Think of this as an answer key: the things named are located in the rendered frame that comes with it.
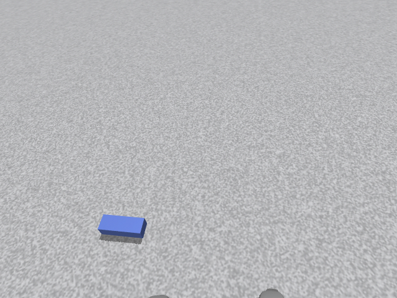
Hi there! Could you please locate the carton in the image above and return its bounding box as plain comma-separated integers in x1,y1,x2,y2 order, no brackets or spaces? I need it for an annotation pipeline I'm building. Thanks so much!
98,214,147,238

